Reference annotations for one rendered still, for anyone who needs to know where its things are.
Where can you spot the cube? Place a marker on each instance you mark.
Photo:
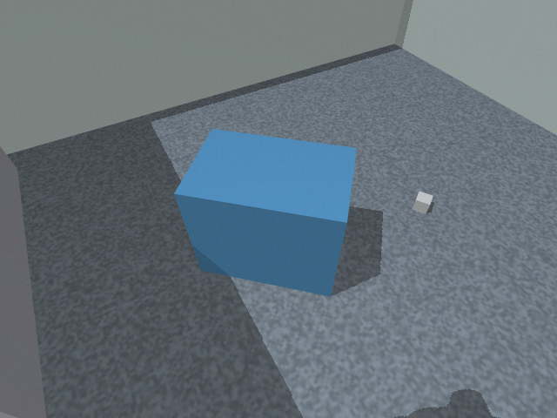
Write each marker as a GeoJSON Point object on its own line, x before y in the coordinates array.
{"type": "Point", "coordinates": [422, 202]}

